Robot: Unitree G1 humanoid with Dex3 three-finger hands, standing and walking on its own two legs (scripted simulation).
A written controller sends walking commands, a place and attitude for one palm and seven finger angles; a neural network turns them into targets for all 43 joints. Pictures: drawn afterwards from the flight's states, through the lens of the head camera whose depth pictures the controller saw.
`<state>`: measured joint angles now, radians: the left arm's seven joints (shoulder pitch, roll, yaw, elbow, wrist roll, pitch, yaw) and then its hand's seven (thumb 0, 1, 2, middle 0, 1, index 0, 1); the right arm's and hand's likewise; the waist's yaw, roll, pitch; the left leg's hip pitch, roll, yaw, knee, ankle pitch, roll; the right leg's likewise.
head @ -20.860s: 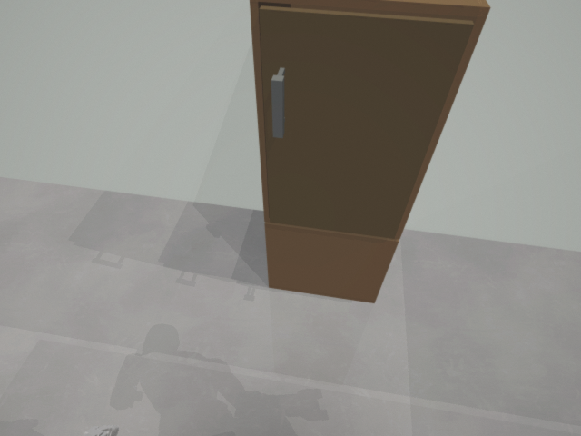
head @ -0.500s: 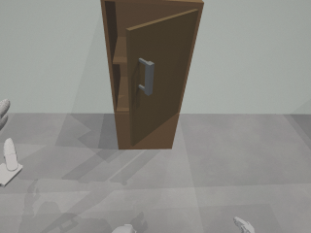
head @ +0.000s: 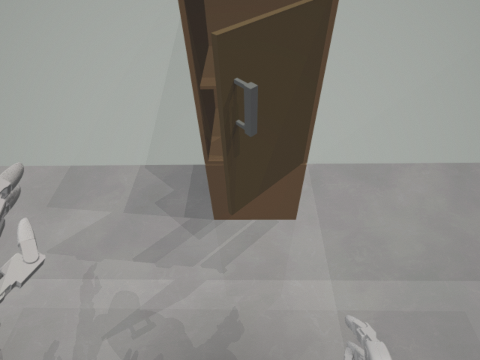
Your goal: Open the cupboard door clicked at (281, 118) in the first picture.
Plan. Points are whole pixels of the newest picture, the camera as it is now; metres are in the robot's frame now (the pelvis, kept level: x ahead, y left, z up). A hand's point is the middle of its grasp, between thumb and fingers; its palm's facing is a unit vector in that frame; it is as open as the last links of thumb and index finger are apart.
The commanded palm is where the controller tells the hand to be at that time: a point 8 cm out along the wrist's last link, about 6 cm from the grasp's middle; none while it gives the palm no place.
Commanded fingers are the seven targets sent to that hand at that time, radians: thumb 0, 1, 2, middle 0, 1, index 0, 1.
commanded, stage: let the arm hang, fingers relaxed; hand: left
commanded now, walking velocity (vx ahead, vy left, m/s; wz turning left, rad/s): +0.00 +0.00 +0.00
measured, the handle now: (244, 107) +0.64 +0.04 +0.09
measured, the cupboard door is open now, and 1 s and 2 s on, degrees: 43 43 43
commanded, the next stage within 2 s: look to check the result in 1.08 s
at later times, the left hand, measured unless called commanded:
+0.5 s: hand out of the picture -0.02 +0.20 -0.16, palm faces +0.10 -0.97 -0.24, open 7.1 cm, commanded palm none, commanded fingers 0.00 0.90 0.90 -0.20 -0.30 -0.20 -0.30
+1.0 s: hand out of the picture -0.02 +0.17 -0.16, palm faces +0.10 -0.98 -0.15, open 7.4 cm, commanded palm none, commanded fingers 0.00 0.90 0.90 -0.20 -0.30 -0.20 -0.30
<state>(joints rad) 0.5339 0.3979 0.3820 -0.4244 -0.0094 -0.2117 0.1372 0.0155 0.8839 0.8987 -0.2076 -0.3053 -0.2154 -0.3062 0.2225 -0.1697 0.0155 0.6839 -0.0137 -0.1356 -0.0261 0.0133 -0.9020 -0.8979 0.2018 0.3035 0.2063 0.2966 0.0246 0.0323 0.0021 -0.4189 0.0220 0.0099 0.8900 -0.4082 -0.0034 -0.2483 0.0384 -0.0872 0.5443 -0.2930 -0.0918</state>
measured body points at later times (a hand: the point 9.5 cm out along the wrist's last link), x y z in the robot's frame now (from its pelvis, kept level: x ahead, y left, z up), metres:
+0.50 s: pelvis +0.01 +0.01 +0.01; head +0.03 +0.00 +0.46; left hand -0.02 +0.25 -0.14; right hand +0.03 -0.20 -0.16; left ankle +0.02 +0.13 -0.73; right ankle +0.00 -0.06 -0.73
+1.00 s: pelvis +0.01 +0.03 +0.01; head +0.01 +0.02 +0.46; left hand -0.02 +0.22 -0.15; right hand -0.01 -0.17 -0.16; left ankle +0.02 +0.13 -0.73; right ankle +0.00 -0.06 -0.73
